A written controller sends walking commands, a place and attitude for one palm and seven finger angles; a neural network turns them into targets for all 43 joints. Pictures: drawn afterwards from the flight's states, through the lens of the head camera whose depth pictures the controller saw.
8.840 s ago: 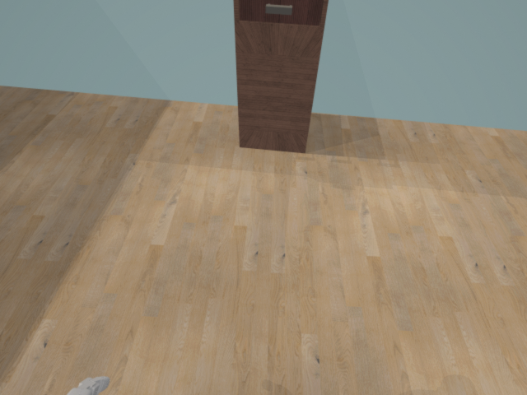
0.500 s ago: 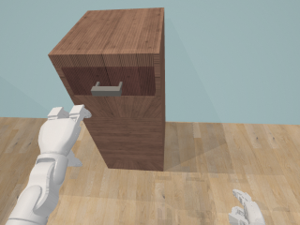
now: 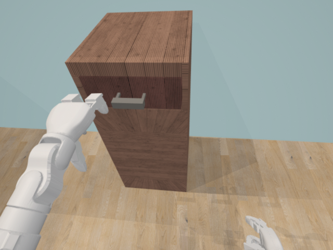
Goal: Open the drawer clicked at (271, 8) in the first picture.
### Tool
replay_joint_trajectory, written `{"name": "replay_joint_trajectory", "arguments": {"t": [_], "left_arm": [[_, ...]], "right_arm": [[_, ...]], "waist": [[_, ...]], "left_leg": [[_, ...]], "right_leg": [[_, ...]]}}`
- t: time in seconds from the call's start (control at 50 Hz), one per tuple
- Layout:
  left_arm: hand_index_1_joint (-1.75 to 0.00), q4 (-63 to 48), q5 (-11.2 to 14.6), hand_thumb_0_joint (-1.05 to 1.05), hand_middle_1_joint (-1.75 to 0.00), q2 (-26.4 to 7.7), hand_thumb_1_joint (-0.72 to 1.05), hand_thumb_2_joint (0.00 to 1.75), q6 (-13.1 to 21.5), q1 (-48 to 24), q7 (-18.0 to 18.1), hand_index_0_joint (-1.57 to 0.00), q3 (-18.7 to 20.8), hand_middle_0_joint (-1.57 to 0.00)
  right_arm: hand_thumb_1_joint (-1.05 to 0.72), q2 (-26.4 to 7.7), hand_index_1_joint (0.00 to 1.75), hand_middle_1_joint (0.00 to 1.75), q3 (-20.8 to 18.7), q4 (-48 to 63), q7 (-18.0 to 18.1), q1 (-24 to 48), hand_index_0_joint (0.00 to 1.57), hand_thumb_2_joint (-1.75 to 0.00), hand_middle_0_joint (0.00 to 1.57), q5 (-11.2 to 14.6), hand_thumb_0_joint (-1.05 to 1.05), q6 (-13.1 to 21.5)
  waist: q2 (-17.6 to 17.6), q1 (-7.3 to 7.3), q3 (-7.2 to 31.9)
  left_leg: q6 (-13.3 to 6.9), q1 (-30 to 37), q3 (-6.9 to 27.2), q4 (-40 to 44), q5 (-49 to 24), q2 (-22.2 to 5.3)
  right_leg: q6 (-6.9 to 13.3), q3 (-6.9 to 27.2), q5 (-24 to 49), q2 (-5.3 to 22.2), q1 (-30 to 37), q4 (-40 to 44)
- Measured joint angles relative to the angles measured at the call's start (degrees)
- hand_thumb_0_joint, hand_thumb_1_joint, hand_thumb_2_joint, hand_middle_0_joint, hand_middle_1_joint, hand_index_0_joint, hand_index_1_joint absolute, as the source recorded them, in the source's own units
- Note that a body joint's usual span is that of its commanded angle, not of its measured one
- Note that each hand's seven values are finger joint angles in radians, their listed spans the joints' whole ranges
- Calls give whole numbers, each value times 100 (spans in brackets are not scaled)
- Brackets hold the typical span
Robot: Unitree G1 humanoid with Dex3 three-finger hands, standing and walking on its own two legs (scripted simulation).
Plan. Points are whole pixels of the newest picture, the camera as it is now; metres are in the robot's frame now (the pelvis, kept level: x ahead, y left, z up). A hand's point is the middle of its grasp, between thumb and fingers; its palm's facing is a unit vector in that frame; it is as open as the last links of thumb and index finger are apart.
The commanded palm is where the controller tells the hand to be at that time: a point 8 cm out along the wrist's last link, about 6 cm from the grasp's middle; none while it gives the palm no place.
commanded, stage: raise the hand with hooked fingers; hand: left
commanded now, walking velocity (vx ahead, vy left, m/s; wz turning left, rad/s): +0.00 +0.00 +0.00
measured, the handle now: (129, 99) +0.57 +0.23 +0.02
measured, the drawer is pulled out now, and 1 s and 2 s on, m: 0.00 0.00 0.00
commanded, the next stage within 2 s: move the hooked fingers above the handle in 0.20 s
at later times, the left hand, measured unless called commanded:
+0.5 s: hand (100, 137) +0.32 +0.21 +0.12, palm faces +0.00 -0.02 -1.00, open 13.8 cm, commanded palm +0.31 +0.22 +0.18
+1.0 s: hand (114, 117) +0.40 +0.21 +0.10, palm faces -0.01 -0.02 -1.00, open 13.8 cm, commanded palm +0.39 +0.23 +0.17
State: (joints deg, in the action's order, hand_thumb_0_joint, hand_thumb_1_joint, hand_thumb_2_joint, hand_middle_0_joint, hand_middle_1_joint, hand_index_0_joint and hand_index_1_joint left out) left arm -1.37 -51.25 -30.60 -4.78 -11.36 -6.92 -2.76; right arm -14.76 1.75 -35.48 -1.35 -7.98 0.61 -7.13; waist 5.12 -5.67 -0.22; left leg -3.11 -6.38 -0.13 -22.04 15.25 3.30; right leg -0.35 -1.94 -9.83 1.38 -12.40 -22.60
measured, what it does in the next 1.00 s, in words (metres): stands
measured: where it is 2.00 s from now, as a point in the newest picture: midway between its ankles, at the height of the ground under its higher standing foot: outside the picture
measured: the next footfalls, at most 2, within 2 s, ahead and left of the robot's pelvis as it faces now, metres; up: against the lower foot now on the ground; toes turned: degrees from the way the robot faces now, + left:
none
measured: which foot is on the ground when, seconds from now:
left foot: down 0.00-1.00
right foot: down 0.00-1.00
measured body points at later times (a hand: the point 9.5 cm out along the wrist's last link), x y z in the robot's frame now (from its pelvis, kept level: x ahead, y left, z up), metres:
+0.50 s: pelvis -0.01 -0.03 +0.00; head +0.00 -0.07 +0.45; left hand +0.32 +0.21 +0.17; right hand +0.20 -0.24 -0.11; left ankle -0.04 +0.08 -0.74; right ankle +0.02 -0.13 -0.74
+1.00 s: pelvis -0.01 -0.03 -0.01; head +0.04 -0.05 +0.44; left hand +0.40 +0.21 +0.15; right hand +0.11 -0.29 -0.14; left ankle -0.04 +0.08 -0.74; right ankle +0.02 -0.13 -0.74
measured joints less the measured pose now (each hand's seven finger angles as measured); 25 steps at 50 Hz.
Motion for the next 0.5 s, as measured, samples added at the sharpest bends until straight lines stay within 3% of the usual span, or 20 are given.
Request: {"name": "replay_joint_trajectory", "arguments": {"t": [0.16,0.26,0.38,0.5], "left_arm": [[-120,-217,39,0,-120,-5,-49,30,498,294,362,-32,46,-32],[-120,-41,54,0,-120,-7,-49,30,383,157,605,-32,155,-32],[-120,266,6,0,-120,101,-49,30,68,-22,486,-32,-18,-31],[-120,1127,-101,0,-120,63,-49,30,343,-514,328,-32,-239,-32]], "right_arm": [[-90,-84,30,30,-118,-99,-21,-154,20,-90,20,-36,1,69],[-90,-68,30,30,-126,-168,-18,-77,20,-90,20,8,1,57],[-90,-78,30,30,-86,-126,41,110,20,-90,20,68,1,11],[-90,-14,30,30,-2,-71,219,255,20,-90,20,89,1,61]], "waist": [[-11,-14,-52],[11,-42,-18],[90,-13,44],[-18,88,-5]], "left_leg": [[55,-58,24,17,-29,-36],[107,-95,49,26,-59,-74],[152,-129,81,11,-86,-107],[218,-225,116,-59,-97,-162]], "right_leg": [[52,-27,8,-32,-65,-9],[106,-56,21,-67,-107,-20],[156,-92,25,-95,-145,-57],[228,-136,27,-144,-236,-126]]}}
